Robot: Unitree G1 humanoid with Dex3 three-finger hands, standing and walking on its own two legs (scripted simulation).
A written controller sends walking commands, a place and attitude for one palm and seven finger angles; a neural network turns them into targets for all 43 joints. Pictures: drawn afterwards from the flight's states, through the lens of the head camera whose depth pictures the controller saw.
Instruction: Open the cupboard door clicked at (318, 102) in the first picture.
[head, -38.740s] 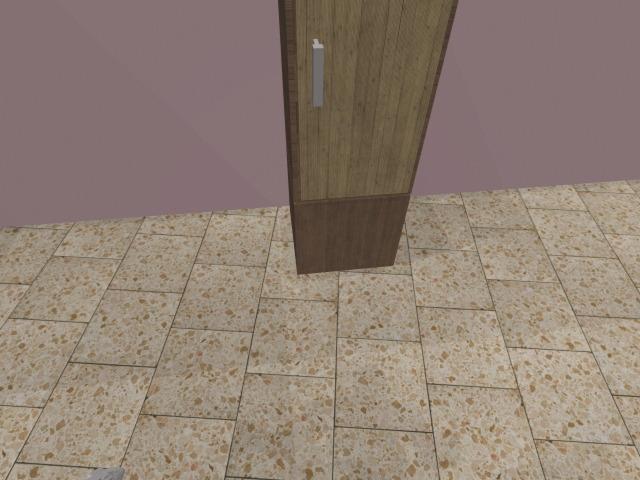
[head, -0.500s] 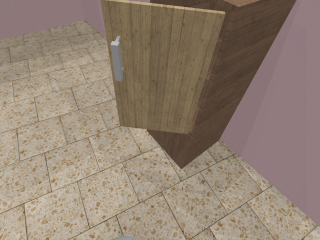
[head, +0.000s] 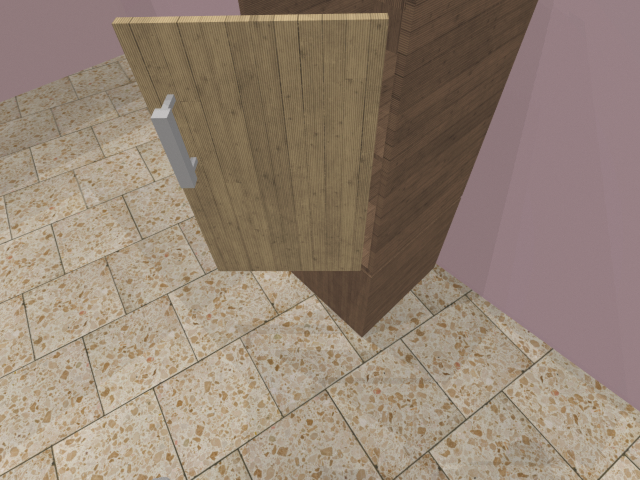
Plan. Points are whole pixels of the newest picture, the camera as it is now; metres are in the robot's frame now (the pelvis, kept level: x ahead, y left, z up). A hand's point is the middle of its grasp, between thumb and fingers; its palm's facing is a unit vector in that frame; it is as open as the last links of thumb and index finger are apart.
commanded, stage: come to a stop and stand still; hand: left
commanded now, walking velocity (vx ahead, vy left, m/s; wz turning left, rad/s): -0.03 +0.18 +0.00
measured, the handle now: (179, 142) +0.57 +0.25 +0.08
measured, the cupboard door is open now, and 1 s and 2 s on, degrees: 46 46 46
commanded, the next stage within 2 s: look again from close up in 0.74 s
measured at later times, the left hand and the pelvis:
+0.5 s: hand out of the picture -0.02 +0.20 -0.17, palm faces +0.07 -0.98 -0.18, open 7.4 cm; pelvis -0.01 +0.02 +0.01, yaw +0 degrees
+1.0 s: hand out of the picture -0.01 +0.20 -0.17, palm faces +0.00 -0.98 -0.20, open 7.4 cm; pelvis -0.02 +0.03 +0.00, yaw +0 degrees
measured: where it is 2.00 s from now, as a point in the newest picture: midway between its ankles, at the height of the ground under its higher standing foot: outside the picture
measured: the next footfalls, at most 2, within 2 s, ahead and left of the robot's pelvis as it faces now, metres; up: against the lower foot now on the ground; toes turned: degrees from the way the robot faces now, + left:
left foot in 0.30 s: +0.07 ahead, +0.12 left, +0.00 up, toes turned +7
